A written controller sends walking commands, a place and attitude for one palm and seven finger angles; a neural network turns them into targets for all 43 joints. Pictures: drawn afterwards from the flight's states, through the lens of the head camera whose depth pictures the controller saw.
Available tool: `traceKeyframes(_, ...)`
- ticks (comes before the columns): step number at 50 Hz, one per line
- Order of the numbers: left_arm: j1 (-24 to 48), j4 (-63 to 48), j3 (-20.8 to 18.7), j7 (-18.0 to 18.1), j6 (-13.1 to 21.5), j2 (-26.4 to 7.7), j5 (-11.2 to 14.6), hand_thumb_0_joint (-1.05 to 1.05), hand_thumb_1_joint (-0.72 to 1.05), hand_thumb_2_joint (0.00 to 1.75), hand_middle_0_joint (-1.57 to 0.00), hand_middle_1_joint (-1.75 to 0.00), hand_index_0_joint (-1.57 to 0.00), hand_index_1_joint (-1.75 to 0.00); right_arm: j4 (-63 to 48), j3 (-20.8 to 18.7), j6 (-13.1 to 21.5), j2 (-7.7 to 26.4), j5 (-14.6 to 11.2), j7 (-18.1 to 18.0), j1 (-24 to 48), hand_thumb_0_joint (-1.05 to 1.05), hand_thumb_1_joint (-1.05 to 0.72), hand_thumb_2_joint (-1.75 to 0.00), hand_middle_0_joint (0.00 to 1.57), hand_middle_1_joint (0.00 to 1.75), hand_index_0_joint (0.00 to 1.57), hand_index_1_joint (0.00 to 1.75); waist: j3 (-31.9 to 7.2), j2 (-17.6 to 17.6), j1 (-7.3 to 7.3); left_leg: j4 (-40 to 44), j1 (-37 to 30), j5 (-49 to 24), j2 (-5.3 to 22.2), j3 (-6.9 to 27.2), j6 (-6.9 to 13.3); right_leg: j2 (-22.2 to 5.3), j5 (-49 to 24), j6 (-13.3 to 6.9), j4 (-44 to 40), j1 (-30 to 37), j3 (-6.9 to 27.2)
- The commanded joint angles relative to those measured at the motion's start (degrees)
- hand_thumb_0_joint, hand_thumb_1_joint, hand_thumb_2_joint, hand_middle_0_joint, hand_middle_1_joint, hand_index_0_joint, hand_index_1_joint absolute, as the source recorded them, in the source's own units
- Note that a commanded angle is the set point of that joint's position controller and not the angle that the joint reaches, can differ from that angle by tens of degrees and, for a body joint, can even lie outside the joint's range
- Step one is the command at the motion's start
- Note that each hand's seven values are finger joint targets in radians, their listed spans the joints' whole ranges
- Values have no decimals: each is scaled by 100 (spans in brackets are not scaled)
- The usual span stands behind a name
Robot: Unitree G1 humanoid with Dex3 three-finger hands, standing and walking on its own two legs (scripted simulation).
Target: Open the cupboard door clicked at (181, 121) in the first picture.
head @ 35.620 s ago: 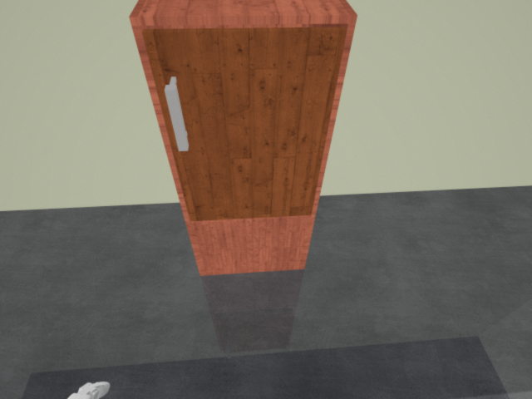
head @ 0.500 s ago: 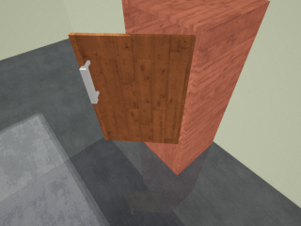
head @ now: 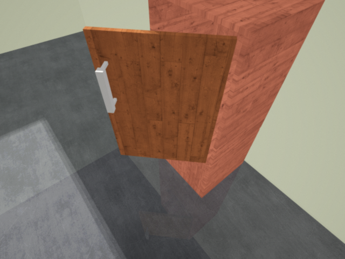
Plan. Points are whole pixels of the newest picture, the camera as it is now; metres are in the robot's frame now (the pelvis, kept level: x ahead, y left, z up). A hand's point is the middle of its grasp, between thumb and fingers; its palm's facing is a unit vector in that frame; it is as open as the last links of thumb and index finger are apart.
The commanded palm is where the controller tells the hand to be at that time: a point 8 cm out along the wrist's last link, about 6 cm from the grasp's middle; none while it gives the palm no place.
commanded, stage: shuffle to correct the standing spot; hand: left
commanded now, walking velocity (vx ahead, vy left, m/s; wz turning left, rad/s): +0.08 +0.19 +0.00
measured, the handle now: (108, 88) +0.58 +0.25 +0.06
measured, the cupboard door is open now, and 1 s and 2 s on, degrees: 45 45 45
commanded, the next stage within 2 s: come to a stop and stand still in 0.08 s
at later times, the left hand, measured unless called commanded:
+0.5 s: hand out of the picture +0.09 +0.20 -0.17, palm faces +0.01 -0.98 -0.21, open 7.3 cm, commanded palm none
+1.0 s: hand out of the picture +0.00 +0.21 -0.16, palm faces -0.02 -0.97 -0.24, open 7.3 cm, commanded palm none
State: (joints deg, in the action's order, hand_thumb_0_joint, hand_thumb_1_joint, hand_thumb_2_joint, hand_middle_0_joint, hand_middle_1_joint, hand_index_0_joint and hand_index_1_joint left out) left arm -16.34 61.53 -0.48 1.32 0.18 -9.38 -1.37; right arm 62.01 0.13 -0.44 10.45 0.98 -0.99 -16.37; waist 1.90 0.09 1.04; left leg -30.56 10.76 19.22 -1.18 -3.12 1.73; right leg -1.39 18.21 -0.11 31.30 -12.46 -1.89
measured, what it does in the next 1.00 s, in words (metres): stands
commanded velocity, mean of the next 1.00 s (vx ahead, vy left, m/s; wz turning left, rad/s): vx -0.01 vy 0.01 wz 0.00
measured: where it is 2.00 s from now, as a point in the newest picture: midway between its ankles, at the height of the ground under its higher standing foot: outside the picture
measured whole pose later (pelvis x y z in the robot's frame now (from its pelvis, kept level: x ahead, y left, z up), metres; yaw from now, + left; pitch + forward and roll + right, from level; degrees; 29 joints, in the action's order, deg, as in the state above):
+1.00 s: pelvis +0.00 +0.03 +0.01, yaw -1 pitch -2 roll +1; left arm -17.1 62.4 1.4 1.2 0.1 -9.1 -0.8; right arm 59.8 1.5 0.6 10.8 0.9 -1.1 -17.0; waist 1.9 -2.8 0.3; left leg -25.2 8.1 15.8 -2.1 -5.7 2.9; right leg -1.7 13.9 -1.3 28.9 -13.6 -4.1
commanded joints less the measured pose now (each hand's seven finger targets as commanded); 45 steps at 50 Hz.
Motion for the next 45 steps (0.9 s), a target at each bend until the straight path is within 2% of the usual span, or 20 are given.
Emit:
traceKeyframes(1, -162, -344, -319, 98, 26, -987, 9, 0, 90, 90, -20, -30, -20, -30, -265, -119, 126, 366, 7, -15, -435, 0, -90, -90, 20, 30, 20, 30, 217, 448, -73, 347, 323, -630, 294, 174, -71, -1144, -736, -634, -677, -115, 1148)
traceKeyframes(3, -76, -423, -309, 92, -30, -804, -4, 0, 90, 90, -20, -30, -20, -30, -270, -154, 155, 565, 30, -25, -599, 0, -90, -90, 20, 30, 20, 30, 164, -346, -115, 686, -6, -1447, 714, 656, 155, -610, -454, -408, 49, -402, 491)
traceKeyframes(5, 116, -562, -233, 97, -73, -509, -35, 0, 90, 90, -20, -30, -20, -30, -284, -196, 151, 756, 34, -73, -784, 0, -90, -90, 20, 30, 20, 30, 249, -1172, -165, 1083, -420, -2759, 1364, 1420, 729, -20, 924, -129, 1092, -1100, -262)
traceKeyframes(9, 321, -658, -222, 79, -73, -399, -9, 0, 90, 90, -20, -30, -20, -30, -459, -175, 136, 626, 59, -111, -644, 0, -90, -90, 20, 30, 20, 30, 156, -683, -121, 881, -735, -4171, 1475, 1364, 1186, -196, 1466, -177, 1822, -1458, -223)
traceKeyframes(14, -4, -509, -177, 89, 11, -267, 39, 0, 90, 90, -20, -30, -20, -30, -444, -179, 252, 598, 6, -191, -394, 0, -90, -90, 20, 30, 20, 30, -215, -172, 106, 542, -705, -5150, 1246, 1012, 753, -169, -195, -93, 18, -283, -171)
traceKeyframes(16, -385, -375, -243, 130, 134, -703, 33, 0, 90, 90, -20, -30, -20, -30, -458, -207, 309, 612, -77, -185, -352, 0, -90, -90, 20, 30, 20, 30, -603, 325, 180, -62, -78, -3956, 804, 667, 258, -673, -2657, -319, -464, 963, 596)
traceKeyframes(17, -498, -314, -242, 147, 155, -860, 41, 0, 90, 90, -20, -30, -20, -30, -473, -204, 282, 471, -106, -166, -376, 0, -90, -90, 20, 30, 20, 30, -703, 758, 111, -237, 411, -2090, 462, 404, 30, -1394, -4142, -724, -264, 1241, 1191)
traceKeyframes(18, -371, -298, -193, 132, 135, -923, 58, 0, 90, 90, -20, -30, -20, -30, -420, -185, 237, 288, -112, -145, -460, 0, -90, -90, 20, 30, 20, 30, -527, 874, -28, -112, 576, -505, 210, 355, -98, -1852, -4645, -1054, -308, 1056, 1326)
traceKeyframes(19, -263, -317, -187, 145, 134, -793, 56, 0, 90, 90, -20, -30, -20, -30, -359, -158, 150, 96, -78, -151, -414, 0, -90, -90, 20, 30, 20, 30, -400, 1395, -41, -186, 595, 187, 227, 276, -127, -1752, -4897, -1171, -375, 967, 1225)
traceKeyframes(21, 79, -440, -150, 166, 90, -721, 21, 0, 90, 90, -20, -30, -20, -30, -256, -151, 95, 32, -76, -129, -427, 0, -90, -90, 20, 30, 20, 30, -136, 1195, -126, 83, 447, 271, 299, 305, -151, -1557, -4304, -1038, -401, 482, 965)
traceKeyframes(23, 303, -530, -122, 131, 60, -642, 76, 0, 90, 90, -20, -30, -20, -30, -90, -126, 135, 59, -50, -108, -542, 0, -90, -90, 20, 30, 20, 30, -157, 542, -199, 824, -214, -1461, 527, 435, -98, -989, -2793, -577, -339, 19, 539)
traceKeyframes(25, 290, -571, -130, 120, 40, -555, 100, 0, 90, 90, -20, -30, -20, -30, -71, -130, 207, 244, -8, -121, -345, 0, -90, -90, 20, 30, 20, 30, -172, -343, -60, 901, -206, -2639, 892, 630, 60, -550, -1810, -255, -300, 101, 286)
traceKeyframes(27, 259, -466, -126, 121, 9, -527, 79, 0, 90, 90, -20, -30, -20, -30, -77, -116, 240, 282, -10, -140, -165, 0, -90, -90, 20, 30, 20, 30, -14, -447, 1, 1018, -54, -2778, 921, 717, 151, -472, -1429, -203, -398, 265, 262)
traceKeyframes(30, 142, -362, -90, 104, 20, -500, 73, 0, 90, 90, -20, -30, -20, -30, -47, -95, 256, 304, -15, -160, -196, 0, -90, -90, 20, 30, 20, 30, -16, -244, -14, 1065, -131, -2544, 885, 652, 130, -511, -1551, -226, -584, 322, 319)
traceKeyframes(31, -456, -78, -88, 335, 117, -625, 53, 0, 90, 90, -20, -30, -20, -30, -451, -140, 248, 628, -102, -115, 253, 0, -90, -90, 20, 30, 20, 30, 35, -439, 113, -144, 29, -3480, 975, 377, -63, -805, -3372, -180, -478, 128, 510)
traceKeyframes(32, -223, -332, -95, 282, 177, -817, 77, 0, 90, 90, -20, -30, -20, -30, -561, -109, 210, 369, -32, -75, -146, 0, -90, -90, 20, 30, 20, 30, -490, -622, -148, 111, 172, -1658, 642, 438, -117, -975, -2747, -443, -376, 498, 680)
traceKeyframes(33, 24, -369, -43, 213, 167, -738, 94, 0, 90, 90, -20, -30, -20, -30, -525, -71, 209, 263, -22, -85, -156, 0, -90, -90, 20, 30, 20, 30, -226, -798, -175, 539, 182, -1272, 653, 490, -85, -905, -2226, -490, -331, 209, 653)
traceKeyframes(36, 49, -394, -9, 125, 139, -615, 74, 0, 90, 90, -20, -30, -20, -30, -604, -55, 227, 422, 17, -65, -284, 0, -90, -90, 20, 30, 20, 30, -343, -613, -152, 733, 155, -1739, 846, 691, 78, -489, -1154, -391, -316, 275, 291)
traceKeyframes(40, 107, -329, 48, 63, 91, -514, 76, 0, 90, 90, -20, -30, -20, -30, -663, -40, 214, 523, 3, -70, -209, 0, -90, -90, 20, 30, 20, 30, 309, 17, -139, 1120, 431, -808, 813, 780, 167, -396, -532, -311, -585, 1, 331)
traceKeyframes(45, -44, -237, 56, 35, 85, -525, 73, 0, 90, 90, -20, -30, -20, -30, -523, -3, 219, 539, 9, -45, -274, 0, -90, -90, 20, 30, 20, 30, 543, 91, -126, 1467, 560, 42, 727, 775, 172, -401, -215, -301, -747, -110, 429)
